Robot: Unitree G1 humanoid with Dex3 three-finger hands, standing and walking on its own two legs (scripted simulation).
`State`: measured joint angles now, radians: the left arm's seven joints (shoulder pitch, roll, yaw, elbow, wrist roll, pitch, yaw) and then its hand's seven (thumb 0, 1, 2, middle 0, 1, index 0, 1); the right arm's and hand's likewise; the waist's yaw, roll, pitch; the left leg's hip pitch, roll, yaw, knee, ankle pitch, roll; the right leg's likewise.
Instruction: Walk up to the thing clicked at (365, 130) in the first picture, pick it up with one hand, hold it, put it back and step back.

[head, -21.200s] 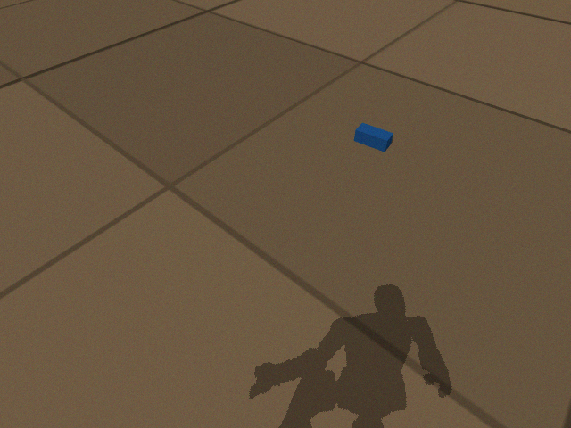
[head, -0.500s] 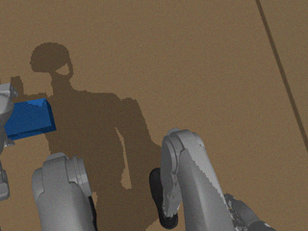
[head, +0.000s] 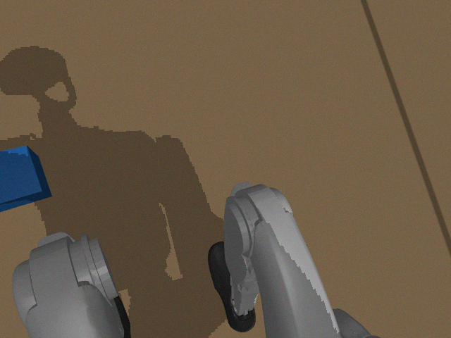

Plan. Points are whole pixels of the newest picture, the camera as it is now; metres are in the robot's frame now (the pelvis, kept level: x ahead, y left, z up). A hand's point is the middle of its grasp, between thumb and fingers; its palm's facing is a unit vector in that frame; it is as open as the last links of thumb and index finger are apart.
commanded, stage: close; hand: left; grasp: from above
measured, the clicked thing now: out of the picture +0.41 +0.34 -0.25
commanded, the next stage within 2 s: settle in 1.64 s
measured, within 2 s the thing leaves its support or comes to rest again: neither
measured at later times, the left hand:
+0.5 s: hand out of the picture +0.40 +0.34 -0.22, palm faces -0.44 -0.16 -0.88, open 12.9 cm
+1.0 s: hand out of the picture +0.40 +0.34 -0.22, palm faces -0.44 -0.16 -0.89, open 12.1 cm
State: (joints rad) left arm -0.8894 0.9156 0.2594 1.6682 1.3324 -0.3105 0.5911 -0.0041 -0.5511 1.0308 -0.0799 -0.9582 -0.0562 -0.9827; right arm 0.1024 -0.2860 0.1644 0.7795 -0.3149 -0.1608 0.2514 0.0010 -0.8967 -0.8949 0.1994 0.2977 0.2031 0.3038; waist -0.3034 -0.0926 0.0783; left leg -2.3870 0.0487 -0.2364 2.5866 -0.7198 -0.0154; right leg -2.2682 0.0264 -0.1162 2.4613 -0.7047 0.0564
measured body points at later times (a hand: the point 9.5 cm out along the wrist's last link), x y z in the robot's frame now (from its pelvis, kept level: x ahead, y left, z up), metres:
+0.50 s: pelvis +0.00 +0.00 +0.00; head +0.24 +0.13 +0.36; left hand +0.42 +0.34 -0.17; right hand +0.08 -0.25 -0.07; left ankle +0.06 +0.13 -0.25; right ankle +0.10 -0.13 -0.25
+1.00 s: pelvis -0.01 +0.00 +0.00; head +0.23 +0.13 +0.36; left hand +0.42 +0.34 -0.17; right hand +0.07 -0.25 -0.07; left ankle +0.06 +0.13 -0.25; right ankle +0.10 -0.12 -0.25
